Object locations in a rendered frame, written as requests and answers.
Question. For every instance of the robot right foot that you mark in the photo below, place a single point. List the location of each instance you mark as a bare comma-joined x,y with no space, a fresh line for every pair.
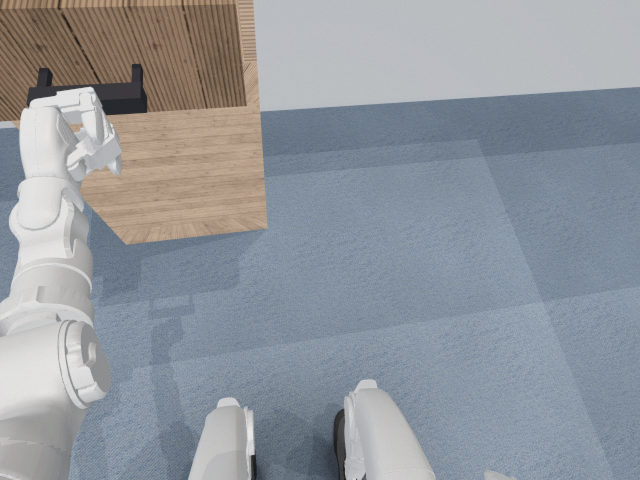
339,443

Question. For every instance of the robot left forearm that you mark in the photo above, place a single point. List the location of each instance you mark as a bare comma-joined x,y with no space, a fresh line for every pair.
52,281

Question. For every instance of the right robot shin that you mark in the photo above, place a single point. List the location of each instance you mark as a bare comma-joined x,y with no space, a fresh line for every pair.
354,463

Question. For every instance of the drawer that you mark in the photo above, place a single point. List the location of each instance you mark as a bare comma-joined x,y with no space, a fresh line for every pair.
189,50

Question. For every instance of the cabinet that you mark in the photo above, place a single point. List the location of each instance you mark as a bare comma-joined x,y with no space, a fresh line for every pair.
187,173

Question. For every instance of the robot left hand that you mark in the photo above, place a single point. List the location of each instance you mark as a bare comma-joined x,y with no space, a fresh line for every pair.
47,142

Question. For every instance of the handle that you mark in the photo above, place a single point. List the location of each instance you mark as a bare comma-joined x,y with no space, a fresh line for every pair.
116,98

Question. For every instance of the robot left upper arm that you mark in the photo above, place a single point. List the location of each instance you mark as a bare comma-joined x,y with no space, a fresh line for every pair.
49,377

